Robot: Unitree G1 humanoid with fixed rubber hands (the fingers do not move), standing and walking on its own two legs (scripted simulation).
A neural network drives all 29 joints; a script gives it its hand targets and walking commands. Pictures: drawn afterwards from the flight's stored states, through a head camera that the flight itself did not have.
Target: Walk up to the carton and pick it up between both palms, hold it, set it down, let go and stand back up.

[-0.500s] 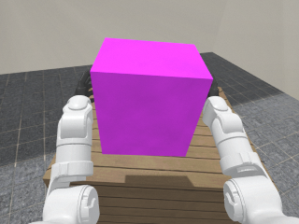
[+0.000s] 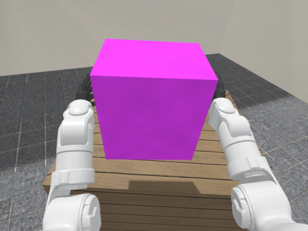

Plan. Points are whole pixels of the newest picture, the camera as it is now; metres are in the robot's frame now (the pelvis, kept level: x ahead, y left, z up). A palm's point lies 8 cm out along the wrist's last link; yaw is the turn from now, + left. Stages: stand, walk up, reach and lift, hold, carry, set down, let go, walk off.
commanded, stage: hold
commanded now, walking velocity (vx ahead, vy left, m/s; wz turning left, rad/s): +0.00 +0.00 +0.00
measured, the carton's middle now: (151, 102) +0.39 +0.00 +0.19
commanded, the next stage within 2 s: none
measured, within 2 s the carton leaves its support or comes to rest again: neither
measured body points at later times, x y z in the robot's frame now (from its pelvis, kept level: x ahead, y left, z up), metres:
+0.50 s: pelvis +0.00 +0.01 +0.00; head -0.07 +0.03 +0.44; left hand +0.37 +0.17 +0.21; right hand +0.38 -0.16 +0.22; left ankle +0.00 +0.12 -0.75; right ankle +0.01 -0.12 -0.75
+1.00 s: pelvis -0.01 +0.00 +0.00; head -0.07 +0.03 +0.44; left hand +0.37 +0.17 +0.20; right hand +0.38 -0.16 +0.21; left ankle +0.00 +0.12 -0.75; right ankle +0.01 -0.12 -0.75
